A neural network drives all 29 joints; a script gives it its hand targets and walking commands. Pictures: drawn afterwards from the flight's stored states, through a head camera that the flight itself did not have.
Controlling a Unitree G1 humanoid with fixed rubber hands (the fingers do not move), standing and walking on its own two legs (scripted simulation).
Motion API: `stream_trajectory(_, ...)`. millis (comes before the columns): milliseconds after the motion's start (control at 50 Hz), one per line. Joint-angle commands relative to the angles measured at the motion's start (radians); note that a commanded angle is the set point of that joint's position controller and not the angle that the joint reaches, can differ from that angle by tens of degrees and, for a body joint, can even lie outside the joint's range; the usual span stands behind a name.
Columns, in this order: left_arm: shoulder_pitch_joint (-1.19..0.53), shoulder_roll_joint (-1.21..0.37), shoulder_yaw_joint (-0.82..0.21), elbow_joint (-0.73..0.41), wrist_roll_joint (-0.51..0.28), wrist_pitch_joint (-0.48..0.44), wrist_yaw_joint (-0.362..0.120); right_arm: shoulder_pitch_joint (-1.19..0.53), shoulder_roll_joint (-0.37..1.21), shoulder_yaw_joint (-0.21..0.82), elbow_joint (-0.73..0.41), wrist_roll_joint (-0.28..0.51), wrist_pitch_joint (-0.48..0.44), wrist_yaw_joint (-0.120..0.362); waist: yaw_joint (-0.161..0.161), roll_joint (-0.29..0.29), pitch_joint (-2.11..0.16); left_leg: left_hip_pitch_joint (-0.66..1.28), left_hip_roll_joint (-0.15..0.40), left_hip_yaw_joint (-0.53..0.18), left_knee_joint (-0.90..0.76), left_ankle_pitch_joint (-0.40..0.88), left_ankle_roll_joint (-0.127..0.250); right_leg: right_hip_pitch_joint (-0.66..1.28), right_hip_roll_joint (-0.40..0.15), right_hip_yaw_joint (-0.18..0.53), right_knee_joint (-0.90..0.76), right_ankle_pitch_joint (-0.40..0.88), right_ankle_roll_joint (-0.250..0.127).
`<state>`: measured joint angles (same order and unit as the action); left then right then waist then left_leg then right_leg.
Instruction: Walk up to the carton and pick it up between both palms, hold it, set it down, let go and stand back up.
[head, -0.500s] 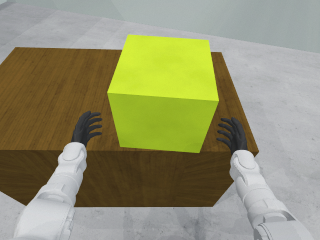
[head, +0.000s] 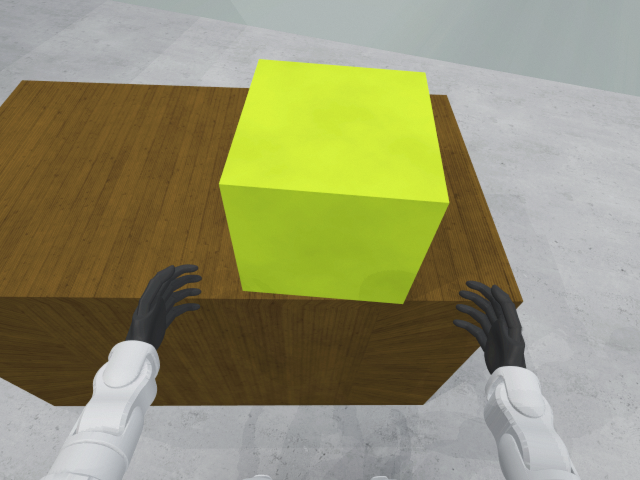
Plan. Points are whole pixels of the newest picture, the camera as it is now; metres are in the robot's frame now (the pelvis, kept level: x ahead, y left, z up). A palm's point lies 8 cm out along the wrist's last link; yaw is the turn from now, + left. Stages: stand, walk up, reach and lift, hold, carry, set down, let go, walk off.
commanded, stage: set down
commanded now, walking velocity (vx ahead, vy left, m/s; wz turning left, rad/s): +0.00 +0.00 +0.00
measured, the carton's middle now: (332, 183) +0.54 +0.01 +0.02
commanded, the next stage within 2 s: none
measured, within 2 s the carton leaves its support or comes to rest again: neither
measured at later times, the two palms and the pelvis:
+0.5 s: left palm (117, 382) +0.23 +0.27 -0.02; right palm (497, 394) +0.22 -0.18 +0.01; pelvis +0.03 +0.02 +0.01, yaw +0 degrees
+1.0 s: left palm (133, 398) +0.21 +0.25 -0.04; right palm (493, 410) +0.21 -0.19 -0.02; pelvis +0.03 +0.02 +0.01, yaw +0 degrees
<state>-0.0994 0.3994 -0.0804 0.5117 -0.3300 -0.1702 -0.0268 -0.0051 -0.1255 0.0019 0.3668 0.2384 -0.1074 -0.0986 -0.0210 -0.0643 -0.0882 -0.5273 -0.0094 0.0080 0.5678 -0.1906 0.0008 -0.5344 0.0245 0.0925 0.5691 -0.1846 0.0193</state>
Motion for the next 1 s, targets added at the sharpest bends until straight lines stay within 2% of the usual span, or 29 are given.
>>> stream_trajectory(0, 0.018, 0.180, 0.141, -0.344, -0.004, 0.014, 0.026, 0.009, -0.148, 0.013, -0.318, 0.040, -0.041, 0.041, 0.145, 0.187, -0.275, 0.413, 0.029, -0.058, -0.223, -0.027, -0.039, 0.399, -0.021, -0.082, -0.170, -0.051, -0.053)
stream_trajectory(40, -0.078, 0.205, 0.158, -0.342, -0.013, 0.021, 0.031, -0.068, -0.145, 0.029, -0.388, 0.046, -0.027, 0.040, 0.156, 0.169, -0.260, 0.350, 0.011, -0.029, -0.212, -0.021, -0.033, 0.400, -0.029, -0.063, -0.180, -0.109, -0.055)
stream_trajectory(60, -0.035, 0.170, 0.125, -0.411, -0.021, 0.032, 0.040, -0.021, -0.164, -0.043, -0.386, 0.038, -0.034, 0.043, 0.116, 0.182, -0.272, 0.409, 0.028, -0.054, -0.230, -0.038, -0.045, 0.359, -0.017, -0.076, -0.192, -0.073, -0.062)
stream_trajectory(100, 0.061, 0.118, 0.141, -0.436, 0.027, 0.068, 0.048, 0.042, -0.148, -0.016, -0.354, 0.035, -0.021, 0.065, 0.139, 0.210, -0.176, 0.439, 0.044, -0.053, -0.254, 0.020, -0.058, 0.355, -0.015, -0.091, -0.204, -0.034, -0.067)
stream_trajectory(120, 0.048, 0.169, 0.158, -0.488, 0.012, 0.056, 0.046, 0.034, -0.143, -0.010, -0.473, 0.036, -0.040, 0.056, 0.144, 0.183, -0.211, 0.428, 0.014, -0.020, -0.234, 0.074, -0.047, 0.396, -0.016, -0.077, -0.211, -0.021, -0.065)
stream_trajectory(140, 0.104, 0.132, 0.142, -0.400, 0.036, 0.070, 0.042, 0.090, -0.165, -0.044, -0.393, 0.010, -0.030, 0.062, 0.118, 0.173, -0.174, 0.427, 0.021, -0.035, -0.240, 0.044, -0.052, 0.373, -0.008, -0.079, -0.216, -0.042, -0.067)
stream_trajectory(180, 0.137, 0.148, 0.127, -0.482, 0.015, 0.048, 0.048, 0.129, -0.136, -0.042, -0.422, 0.011, -0.050, 0.065, 0.105, 0.181, -0.159, 0.443, 0.028, -0.034, -0.225, 0.091, -0.062, 0.392, -0.006, -0.079, -0.212, 0.004, -0.064)
stream_trajectory(220, 0.170, 0.123, 0.137, -0.503, 0.039, 0.042, 0.055, 0.163, -0.150, -0.048, -0.452, -0.001, -0.064, 0.076, 0.138, 0.163, -0.175, 0.443, 0.031, -0.023, -0.221, 0.126, -0.067, 0.405, 0.003, -0.084, -0.222, 0.004, -0.065)
stream_trajectory(260, 0.181, 0.091, 0.102, -0.492, 0.066, 0.055, 0.073, 0.149, -0.161, -0.057, -0.341, -0.004, -0.070, 0.098, 0.118, 0.276, -0.128, 0.459, 0.038, -0.037, -0.228, 0.149, -0.085, 0.381, 0.004, -0.090, -0.216, -0.001, -0.077)
stream_trajectory(300, 0.238, 0.069, 0.104, -0.493, 0.073, 0.033, 0.079, 0.195, -0.160, -0.062, -0.349, -0.009, -0.086, 0.111, 0.120, 0.238, -0.118, 0.478, 0.050, -0.048, -0.224, 0.151, -0.093, 0.342, 0.008, -0.093, -0.224, 0.001, -0.076)
stream_trajectory(320, 0.224, 0.046, 0.099, -0.489, 0.100, 0.044, 0.086, 0.151, -0.181, -0.090, -0.311, -0.020, -0.084, 0.124, 0.118, 0.284, -0.081, 0.466, 0.060, -0.050, -0.246, 0.122, -0.102, 0.344, 0.015, -0.095, -0.227, -0.028, -0.087)
stream_trajectory(340, 0.245, 0.071, 0.107, -0.531, 0.078, 0.037, 0.088, 0.163, -0.174, -0.092, -0.382, -0.018, -0.095, 0.124, 0.134, 0.222, -0.121, 0.462, 0.050, -0.030, -0.235, 0.145, -0.090, 0.358, 0.018, -0.095, -0.227, 0.002, -0.083)
stream_trajectory(380, 0.221, 0.054, 0.075, -0.504, 0.076, 0.032, 0.088, 0.158, -0.177, -0.109, -0.326, -0.024, -0.092, 0.124, 0.095, 0.232, -0.106, 0.435, 0.050, -0.042, -0.242, 0.120, -0.085, 0.375, 0.019, -0.088, -0.221, 0.002, -0.073)
stream_trajectory(460, 0.248, 0.030, 0.059, -0.438, 0.122, 0.055, 0.095, 0.153, -0.191, -0.104, -0.185, -0.059, -0.093, 0.142, 0.079, 0.273, -0.051, 0.434, 0.073, -0.049, -0.258, 0.067, -0.103, 0.361, 0.019, -0.091, -0.223, -0.046, -0.085)
stream_trajectory(480, 0.273, 0.017, 0.062, -0.513, 0.117, 0.042, 0.101, 0.168, -0.191, -0.110, -0.253, -0.046, -0.110, 0.142, 0.099, 0.272, -0.108, 0.478, 0.065, -0.041, -0.252, 0.124, -0.100, 0.384, 0.020, -0.103, -0.223, -0.001, -0.078)
stream_trajectory(500, 0.252, 0.020, 0.059, -0.389, 0.139, 0.070, 0.092, 0.153, -0.176, -0.098, -0.132, -0.081, -0.079, 0.141, 0.094, 0.238, -0.029, 0.457, 0.062, -0.040, -0.268, 0.053, -0.096, 0.360, 0.017, -0.092, -0.245, -0.065, -0.085)
stream_trajectory(560, 0.249, 0.003, 0.078, -0.435, 0.162, 0.087, 0.100, 0.140, -0.193, -0.102, -0.188, -0.076, -0.080, 0.140, 0.096, 0.264, -0.036, 0.431, 0.073, -0.035, -0.279, 0.018, -0.090, 0.388, 0.018, -0.102, -0.218, -0.060, -0.074)
stream_trajectory(620, 0.240, -0.003, 0.081, -0.446, 0.148, 0.086, 0.100, 0.142, -0.183, -0.113, -0.210, -0.093, -0.087, 0.135, 0.083, 0.198, -0.056, 0.405, 0.078, -0.037, -0.295, -0.037, -0.075, 0.415, 0.023, -0.108, -0.211, -0.060, -0.067)
stream_trajectory(640, 0.217, -0.008, 0.071, -0.312, 0.179, 0.119, 0.088, 0.154, -0.177, -0.114, -0.117, -0.136, -0.059, 0.129, 0.058, 0.189, 0.017, 0.383, 0.077, -0.030, -0.312, -0.099, -0.065, 0.400, 0.013, -0.109, -0.223, -0.103, -0.065)
stream_trajectory(660, 0.260, -0.003, 0.088, -0.415, 0.161, 0.083, 0.095, 0.181, -0.176, -0.110, -0.213, -0.125, -0.090, 0.127, 0.071, 0.167, -0.048, 0.394, 0.076, -0.033, -0.293, -0.033, -0.065, 0.445, 0.018, -0.110, -0.202, -0.042, -0.059)
stream_trajectory(700, 0.244, -0.029, 0.110, -0.291, 0.214, 0.130, 0.094, 0.141, -0.201, -0.119, -0.105, -0.152, -0.071, 0.134, 0.080, 0.170, 0.016, 0.380, 0.063, -0.011, -0.300, -0.038, -0.058, 0.416, 0.017, -0.112, -0.210, -0.084, -0.068)
stream_trajectory(720, 0.249, 0.039, 0.120, -0.396, 0.173, 0.112, 0.086, 0.145, -0.148, -0.098, -0.201, -0.130, -0.082, 0.116, 0.094, 0.134, -0.039, 0.392, 0.043, 0.014, -0.268, -0.005, -0.050, 0.454, 0.002, -0.097, -0.215, -0.042, -0.053)
stream_trajectory(760, 0.256, 0.023, 0.119, -0.372, 0.176, 0.104, 0.079, 0.177, -0.152, -0.063, -0.182, -0.137, -0.088, 0.104, 0.099, 0.101, -0.040, 0.417, 0.019, 0.036, -0.252, 0.054, -0.039, 0.452, 0.001, -0.096, -0.224, -0.039, -0.047)
stream_trajectory(840, 0.226, 0.010, 0.109, -0.367, 0.161, 0.103, 0.088, 0.130, -0.180, -0.104, -0.192, -0.158, -0.096, 0.119, 0.081, 0.106, -0.081, 0.399, 0.034, 0.026, -0.260, 0.022, -0.038, 0.419, 0.018, -0.108, -0.217, -0.068, -0.066)
stream_trajectory(900, 0.264, -0.013, 0.102, -0.370, 0.195, 0.117, 0.093, 0.164, -0.208, -0.106, -0.104, -0.148, -0.090, 0.126, 0.071, 0.157, -0.048, 0.423, 0.050, 0.010, -0.264, 0.064, -0.063, 0.441, 0.030, -0.121, -0.219, -0.023, -0.072)
stream_trajectory(920, 0.249, -0.033, 0.102, -0.264, 0.211, 0.147, 0.090, 0.149, -0.211, -0.111, -0.009, -0.160, -0.062, 0.135, 0.071, 0.178, 0.030, 0.365, 0.048, 0.008, -0.282, -0.017, -0.062, 0.414, 0.030, -0.118, -0.220, -0.111, -0.075)
stream_trajectory(940, 0.264, -0.022, 0.097, -0.378, 0.205, 0.126, 0.098, 0.141, -0.216, -0.106, -0.092, -0.150, -0.085, 0.133, 0.075, 0.176, -0.038, 0.392, 0.070, 0.007, -0.292, -0.002, -0.064, 0.446, 0.033, -0.125, -0.201, -0.052, -0.067)
stream_trajectory(960, 0.272, -0.035, 0.096, -0.290, 0.219, 0.146, 0.096, 0.163, -0.205, -0.097, -0.005, -0.161, -0.071, 0.143, 0.076, 0.185, -0.009, 0.421, 0.057, 0.008, -0.279, 0.026, -0.070, 0.422, 0.033, -0.130, -0.220, -0.064, -0.077)
stream_trajectory(980, 0.251, -0.024, 0.094, -0.410, 0.203, 0.129, 0.109, 0.136, -0.218, -0.117, -0.116, -0.152, -0.089, 0.140, 0.081, 0.155, -0.062, 0.406, 0.059, 0.004, -0.283, 0.001, -0.063, 0.428, 0.030, -0.124, -0.213, -0.065, -0.070)
